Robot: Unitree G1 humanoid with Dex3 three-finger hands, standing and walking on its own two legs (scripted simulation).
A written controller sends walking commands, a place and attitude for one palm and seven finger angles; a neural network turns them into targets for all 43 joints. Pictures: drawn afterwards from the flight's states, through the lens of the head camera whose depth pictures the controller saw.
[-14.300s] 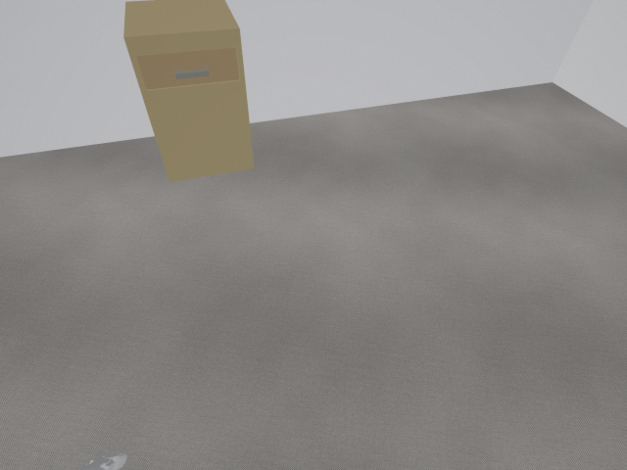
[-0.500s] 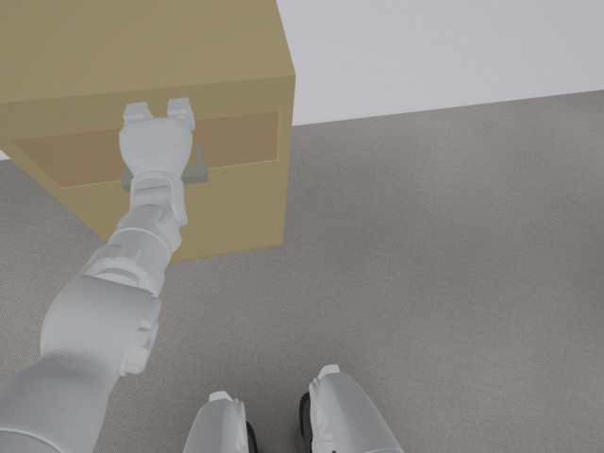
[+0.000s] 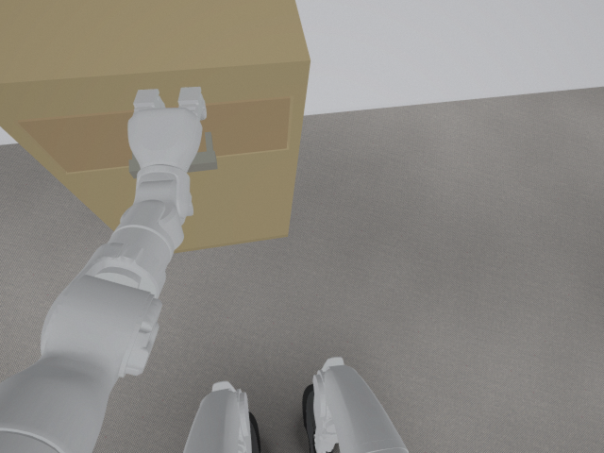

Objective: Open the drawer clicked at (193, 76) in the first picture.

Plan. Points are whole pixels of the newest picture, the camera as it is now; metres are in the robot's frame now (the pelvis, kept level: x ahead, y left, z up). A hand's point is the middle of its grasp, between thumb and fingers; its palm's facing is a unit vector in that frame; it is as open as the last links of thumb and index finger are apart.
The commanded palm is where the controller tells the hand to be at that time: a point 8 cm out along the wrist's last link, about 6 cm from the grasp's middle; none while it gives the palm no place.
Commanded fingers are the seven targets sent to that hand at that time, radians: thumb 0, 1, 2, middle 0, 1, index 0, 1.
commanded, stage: move the hooked fingers above the handle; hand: left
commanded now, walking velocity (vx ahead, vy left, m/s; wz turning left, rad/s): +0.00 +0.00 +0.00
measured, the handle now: (173, 153) +0.58 +0.13 -0.09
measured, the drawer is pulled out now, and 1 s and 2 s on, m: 0.00 0.00 0.00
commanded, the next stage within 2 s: lower the fingers behind the handle in 0.36 s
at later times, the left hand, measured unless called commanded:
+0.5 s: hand (163, 172) +0.51 +0.14 -0.04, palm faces -0.03 -0.06 -1.00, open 13.8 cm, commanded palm +0.51 +0.13 +0.01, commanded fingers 0.00 -0.50 0.30 -0.30 -1.20 -0.30 -1.20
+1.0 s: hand (173, 180) +0.52 +0.13 -0.08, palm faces -0.05 -0.04 -1.00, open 13.9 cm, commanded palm +0.51 +0.12 -0.03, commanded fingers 0.00 -0.50 0.30 -0.30 -1.20 -0.30 -1.20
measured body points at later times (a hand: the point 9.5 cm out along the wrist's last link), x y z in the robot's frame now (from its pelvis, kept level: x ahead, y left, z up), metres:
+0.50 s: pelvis +0.00 +0.00 +0.00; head +0.17 +0.00 +0.42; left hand +0.51 +0.14 +0.01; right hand +0.00 -0.26 -0.13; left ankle +0.01 +0.09 -0.62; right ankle +0.04 -0.10 -0.62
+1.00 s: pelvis +0.00 +0.00 -0.02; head +0.19 +0.00 +0.39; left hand +0.52 +0.13 -0.03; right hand +0.00 -0.25 -0.15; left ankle +0.01 +0.09 -0.62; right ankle +0.04 -0.10 -0.62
